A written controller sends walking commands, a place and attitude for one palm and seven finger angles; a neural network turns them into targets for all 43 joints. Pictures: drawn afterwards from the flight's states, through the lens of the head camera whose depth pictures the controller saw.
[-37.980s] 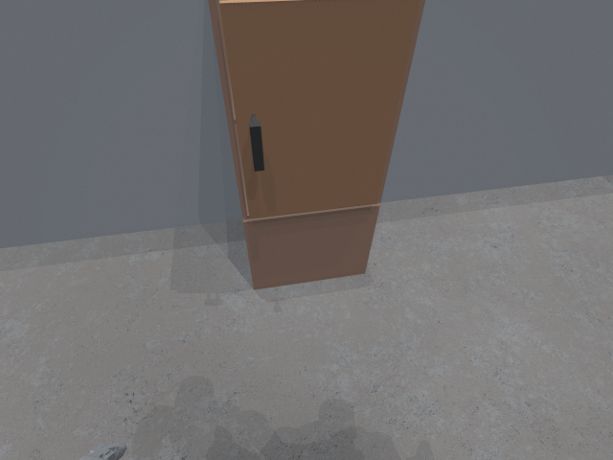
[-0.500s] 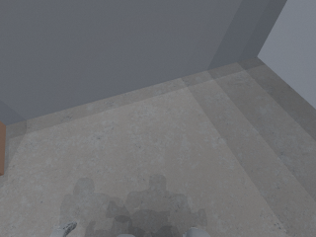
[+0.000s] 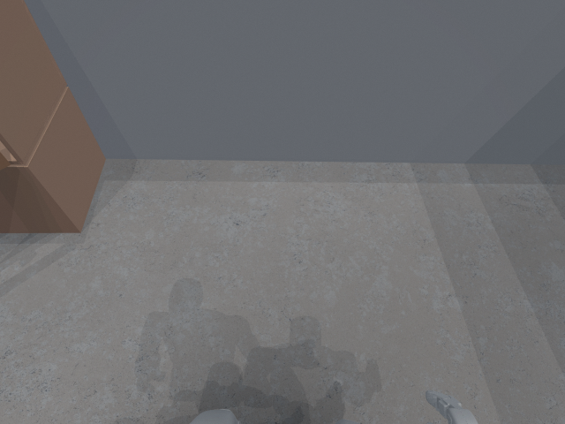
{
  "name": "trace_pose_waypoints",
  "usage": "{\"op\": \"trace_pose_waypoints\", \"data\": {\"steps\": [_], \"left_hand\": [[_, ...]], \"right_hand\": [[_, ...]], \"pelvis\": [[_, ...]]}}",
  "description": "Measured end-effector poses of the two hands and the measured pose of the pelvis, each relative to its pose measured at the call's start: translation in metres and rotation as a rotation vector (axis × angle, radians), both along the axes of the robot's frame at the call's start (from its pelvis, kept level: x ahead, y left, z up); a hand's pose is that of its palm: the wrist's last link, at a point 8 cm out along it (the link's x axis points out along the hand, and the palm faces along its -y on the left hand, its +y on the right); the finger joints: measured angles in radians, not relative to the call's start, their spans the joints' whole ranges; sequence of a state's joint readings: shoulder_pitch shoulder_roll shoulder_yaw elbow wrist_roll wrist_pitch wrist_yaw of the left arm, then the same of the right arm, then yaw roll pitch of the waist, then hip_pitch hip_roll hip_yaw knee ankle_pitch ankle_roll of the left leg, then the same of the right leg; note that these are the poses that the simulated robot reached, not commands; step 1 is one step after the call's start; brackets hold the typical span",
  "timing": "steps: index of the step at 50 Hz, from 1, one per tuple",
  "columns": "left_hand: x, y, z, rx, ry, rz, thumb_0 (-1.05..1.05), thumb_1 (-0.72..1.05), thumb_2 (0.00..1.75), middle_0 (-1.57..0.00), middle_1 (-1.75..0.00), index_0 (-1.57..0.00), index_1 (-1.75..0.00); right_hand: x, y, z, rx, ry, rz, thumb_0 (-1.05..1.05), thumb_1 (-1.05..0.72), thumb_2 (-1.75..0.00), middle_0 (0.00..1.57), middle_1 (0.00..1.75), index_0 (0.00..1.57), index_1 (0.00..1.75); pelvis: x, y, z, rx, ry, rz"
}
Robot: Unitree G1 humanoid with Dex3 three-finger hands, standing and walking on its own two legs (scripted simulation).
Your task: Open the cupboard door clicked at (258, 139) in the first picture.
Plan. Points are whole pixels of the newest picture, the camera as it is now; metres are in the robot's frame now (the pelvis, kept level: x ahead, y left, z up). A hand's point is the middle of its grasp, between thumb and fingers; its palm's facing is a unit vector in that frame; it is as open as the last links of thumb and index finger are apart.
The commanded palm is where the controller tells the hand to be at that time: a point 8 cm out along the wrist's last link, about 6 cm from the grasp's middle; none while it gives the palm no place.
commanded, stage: turn to face it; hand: left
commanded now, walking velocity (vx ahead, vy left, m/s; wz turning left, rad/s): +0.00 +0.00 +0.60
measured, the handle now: out of the picture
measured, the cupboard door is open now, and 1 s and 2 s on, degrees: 44 44 44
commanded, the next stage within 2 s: take the last steps up to it in 1.30 s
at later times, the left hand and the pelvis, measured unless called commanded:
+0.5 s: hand out of the picture +0.07 +0.17 -0.13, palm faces +0.27 -0.92 -0.29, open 7.3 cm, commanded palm none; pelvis +0.02 -0.05 +0.02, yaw +18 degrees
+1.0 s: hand out of the picture -0.03 +0.20 -0.15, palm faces +0.57 -0.78 -0.26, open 7.3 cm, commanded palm none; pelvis +0.02 -0.04 +0.02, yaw +34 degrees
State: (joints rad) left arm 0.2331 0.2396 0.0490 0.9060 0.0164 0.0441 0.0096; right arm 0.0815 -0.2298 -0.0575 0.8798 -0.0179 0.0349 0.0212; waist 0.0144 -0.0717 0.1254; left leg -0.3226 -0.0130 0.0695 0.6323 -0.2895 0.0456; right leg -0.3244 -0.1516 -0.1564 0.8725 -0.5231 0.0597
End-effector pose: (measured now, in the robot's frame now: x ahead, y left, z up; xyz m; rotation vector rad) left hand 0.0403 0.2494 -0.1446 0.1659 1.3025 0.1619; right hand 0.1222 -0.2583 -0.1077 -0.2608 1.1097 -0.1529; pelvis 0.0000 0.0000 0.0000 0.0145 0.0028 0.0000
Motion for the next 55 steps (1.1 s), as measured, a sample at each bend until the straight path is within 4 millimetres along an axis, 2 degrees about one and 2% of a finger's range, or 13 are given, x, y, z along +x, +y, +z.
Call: {"op": "trace_pose_waypoints", "data": {"steps": [3, 9, 15, 18, 22, 27, 32, 36, 38, 40, 43, 48, 55], "left_hand": [[0.001, 0.011, 0.004, 0.015, 0.002, 0.032, 0.01, 0.91, 0.9, -0.2, -0.3, -0.2, -0.3], [0.02, 0.018, 0.025, 0.041, -0.091, 0.076, 0.01, 0.91, 0.9, -0.2, -0.3, -0.2, -0.3], [0.038, 0.006, 0.041, 0.085, -0.164, 0.102, 0.0, 0.91, 0.9, -0.2, -0.3, -0.2, -0.3], [0.04, -0.006, 0.042, 0.119, -0.206, 0.119, 0.0, 0.91, 0.9, -0.2, -0.3, -0.2, -0.3], [0.022, -0.026, 0.049, 0.124, -0.188, 0.163, 0.0, 0.91, 0.9, -0.2, -0.3, -0.2, -0.3], [-0.007, -0.047, 0.046, 0.081, -0.139, 0.247, 0.0, 0.91, 0.9, -0.2, -0.3, -0.2, -0.3], [-0.046, -0.055, 0.03, 0.034, -0.094, 0.347, 0.0, 0.91, 0.9, -0.2, -0.3, -0.21, -0.3], [-0.084, -0.046, 0.006, 0.006, -0.05, 0.436, 0.0, 0.91, 0.9, -0.21, -0.3, -0.21, -0.3], [-0.1, -0.039, -0.002, 0.004, -0.015, 0.473, 0.0, 0.91, 0.9, -0.2, -0.3, -0.21, -0.3], [-0.109, -0.033, -0.001, 0.012, 0.005, 0.5, 0.01, 0.91, 0.9, -0.2, -0.3, -0.2, -0.3], [-0.113, -0.023, 0.008, 0.03, -0.013, 0.532, 0.01, 0.91, 0.9, -0.2, -0.3, -0.2, -0.3], [-0.107, -0.014, 0.025, 0.068, -0.078, 0.565, 0.01, 0.91, 0.9, -0.2, -0.3, -0.2, -0.3], [-0.088, -0.026, 0.038, 0.11, -0.121, 0.59, 0.0, 0.91, 0.9, -0.2, -0.3, -0.2, -0.3]], "right_hand": [[0.004, 0.008, 0.008, -0.014, -0.001, 0.032, 0.01, -0.91, -0.89, 0.2, 0.3, 0.2, 0.3], [-0.004, 0.009, 0.009, -0.009, 0.064, 0.071, 0.01, -0.91, -0.89, 0.2, 0.3, 0.21, 0.3], [-0.009, -0.009, -0.005, 0.02, 0.128, 0.092, 0.01, -0.91, -0.89, 0.2, 0.3, 0.21, 0.3], [-0.004, -0.025, -0.02, 0.037, 0.147, 0.1, 0.01, -0.91, -0.89, 0.2, 0.3, 0.21, 0.3], [0.012, -0.037, -0.024, 0.036, 0.167, 0.138, 0.01, -0.91, -0.89, 0.2, 0.3, 0.21, 0.3], [0.04, -0.033, -0.012, 0.031, 0.163, 0.209, 0.01, -0.91, -0.89, 0.2, 0.3, 0.2, 0.3], [0.078, -0.005, -0.004, 0.015, 0.121, 0.325, 0.01, -0.91, -0.9, 0.2, 0.3, 0.2, 0.3], [0.111, 0.029, -0.002, -0.008, 0.038, 0.426, 0.01, -0.91, -0.9, 0.2, 0.3, 0.2, 0.3], [0.12, 0.044, 0.001, -0.015, -0.001, 0.466, 0.01, -0.91, -0.9, 0.2, 0.3, 0.2, 0.3], [0.122, 0.053, 0.007, -0.023, -0.016, 0.496, 0.01, -0.91, -0.89, 0.2, 0.3, 0.2, 0.3], [0.12, 0.061, 0.013, -0.035, -0.006, 0.528, 0.01, -0.91, -0.89, 0.2, 0.3, 0.21, 0.3], [0.114, 0.063, 0.013, -0.031, 0.045, 0.563, 0.01, -0.91, -0.89, 0.2, 0.3, 0.21, 0.3], [0.112, 0.048, -0.003, -0.002, 0.117, 0.579, 0.01, -0.91, -0.89, 0.2, 0.3, 0.21, 0.3]], "pelvis": [[0.001, 0.0, 0.006, -0.015, 0.002, 0.031], [0.004, -0.006, 0.017, -0.034, 0.009, 0.095], [0.01, -0.027, 0.015, -0.031, 0.016, 0.167], [0.015, -0.043, 0.006, -0.006, 0.024, 0.205], [0.017, -0.05, 0.01, -0.006, 0.003, 0.269], [0.023, -0.054, 0.018, 0.019, -0.004, 0.338], [0.023, -0.05, 0.016, 0.019, -0.009, 0.406], [0.021, -0.036, 0.002, -0.003, -0.013, 0.461], [0.018, -0.033, -0.002, -0.001, -0.013, 0.482], [0.016, -0.032, 0.001, -0.01, -0.014, 0.499], [0.015, -0.031, 0.008, -0.028, -0.011, 0.534], [0.017, -0.033, 0.016, -0.046, -0.006, 0.584], [0.03, -0.05, 0.016, -0.039, 0.004, 0.648]]}}
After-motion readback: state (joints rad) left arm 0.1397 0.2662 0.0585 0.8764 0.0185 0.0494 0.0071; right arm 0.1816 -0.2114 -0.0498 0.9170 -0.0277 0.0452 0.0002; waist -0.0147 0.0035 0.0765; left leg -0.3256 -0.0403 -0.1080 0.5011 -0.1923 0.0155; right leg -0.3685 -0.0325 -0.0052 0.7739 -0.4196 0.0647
